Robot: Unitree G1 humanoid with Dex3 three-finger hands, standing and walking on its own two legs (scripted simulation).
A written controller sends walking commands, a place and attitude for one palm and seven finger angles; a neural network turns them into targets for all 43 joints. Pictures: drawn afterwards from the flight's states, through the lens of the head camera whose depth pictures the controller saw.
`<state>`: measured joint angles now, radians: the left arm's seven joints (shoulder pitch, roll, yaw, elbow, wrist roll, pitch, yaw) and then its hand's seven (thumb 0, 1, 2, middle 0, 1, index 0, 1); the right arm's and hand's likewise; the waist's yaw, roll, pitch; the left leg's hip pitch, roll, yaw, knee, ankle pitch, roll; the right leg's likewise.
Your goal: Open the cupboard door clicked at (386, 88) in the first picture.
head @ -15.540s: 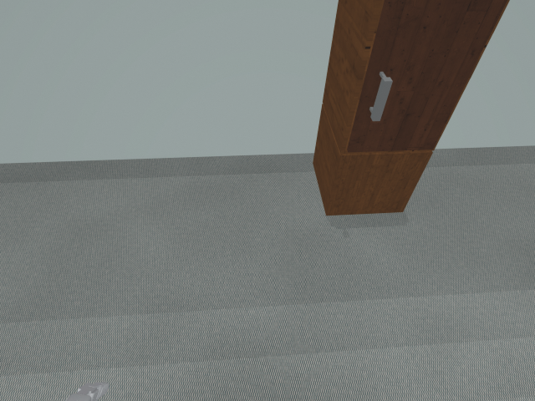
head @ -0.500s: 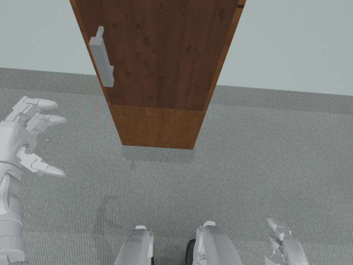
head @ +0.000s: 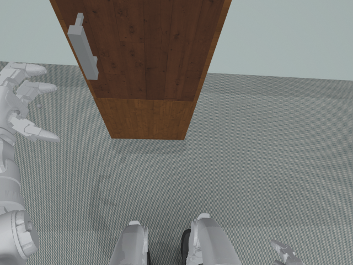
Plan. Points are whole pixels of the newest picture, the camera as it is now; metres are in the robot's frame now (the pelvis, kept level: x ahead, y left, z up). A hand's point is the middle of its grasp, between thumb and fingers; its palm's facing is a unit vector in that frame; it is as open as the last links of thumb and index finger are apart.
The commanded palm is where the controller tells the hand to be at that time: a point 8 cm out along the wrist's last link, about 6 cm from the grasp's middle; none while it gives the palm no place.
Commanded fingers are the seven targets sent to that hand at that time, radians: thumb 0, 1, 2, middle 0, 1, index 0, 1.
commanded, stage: move the hooked fingers beside the handle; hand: left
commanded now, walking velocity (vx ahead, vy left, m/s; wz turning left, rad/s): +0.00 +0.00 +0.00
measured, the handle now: (86, 48) +0.60 +0.22 +0.03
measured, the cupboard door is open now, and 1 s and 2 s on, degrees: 0 0 0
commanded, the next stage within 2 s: slide the fingers in behind the handle in 1.50 s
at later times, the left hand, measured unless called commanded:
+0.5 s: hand (49, 74) +0.51 +0.28 +0.04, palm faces -0.01 -1.00 -0.02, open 13.9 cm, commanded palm +0.51 +0.31 +0.04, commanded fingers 0.00 -0.50 0.30 -0.30 -1.20 -0.30 -1.20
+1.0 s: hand (53, 65) +0.55 +0.29 +0.03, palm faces +0.00 -1.00 -0.02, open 13.9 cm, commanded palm +0.54 +0.30 +0.03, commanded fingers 0.00 -0.50 0.30 -0.30 -1.20 -0.30 -1.20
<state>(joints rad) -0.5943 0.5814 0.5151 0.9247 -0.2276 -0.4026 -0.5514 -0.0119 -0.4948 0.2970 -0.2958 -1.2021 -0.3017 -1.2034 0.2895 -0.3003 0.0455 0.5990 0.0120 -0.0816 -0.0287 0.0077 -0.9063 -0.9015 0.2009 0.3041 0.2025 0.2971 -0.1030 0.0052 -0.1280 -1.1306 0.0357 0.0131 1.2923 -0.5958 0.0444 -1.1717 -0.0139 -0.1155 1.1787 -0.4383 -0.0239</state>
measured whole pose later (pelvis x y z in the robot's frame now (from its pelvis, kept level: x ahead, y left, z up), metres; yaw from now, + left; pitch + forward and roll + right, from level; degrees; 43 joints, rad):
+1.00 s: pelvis +0.00 +0.02 -0.02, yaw -3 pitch +33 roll -8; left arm -0.97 0.82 0.60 1.14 -0.06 -0.32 -0.49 -0.01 -0.49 0.30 -0.30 -1.20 -0.30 -1.20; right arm 0.37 -0.28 0.11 0.56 -0.03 0.11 0.02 0.00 -0.91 -0.90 0.20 0.30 0.20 0.30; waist -0.24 0.03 -0.10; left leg -1.32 0.06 -0.01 1.36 -0.61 0.06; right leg -1.33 0.01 -0.13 1.18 -0.42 0.00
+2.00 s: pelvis +0.00 +0.01 -0.02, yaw -2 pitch +31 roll -7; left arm -0.97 0.75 0.54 1.15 -0.06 -0.36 -0.42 -0.01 -0.49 0.30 -0.30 -1.20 -0.30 -1.20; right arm 0.35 -0.28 0.09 0.57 -0.03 0.10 0.02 0.00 -0.91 -0.90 0.20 0.30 0.20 0.30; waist -0.24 0.03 -0.11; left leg -1.30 0.05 -0.01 1.36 -0.61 0.06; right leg -1.32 0.01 -0.13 1.19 -0.42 -0.01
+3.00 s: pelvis +0.01 +0.00 -0.01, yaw -1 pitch +31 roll -5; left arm -0.94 0.60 0.47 1.15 -0.05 -0.44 -0.28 -0.01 -0.49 0.30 -0.30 -1.20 -0.30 -1.20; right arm 0.34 -0.26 0.07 0.59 -0.04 0.10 0.03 0.00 -0.91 -0.90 0.20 0.30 0.20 0.30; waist -0.22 0.04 -0.12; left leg -1.24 0.05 0.00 1.31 -0.61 0.04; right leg -1.28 0.01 -0.11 1.18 -0.44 -0.03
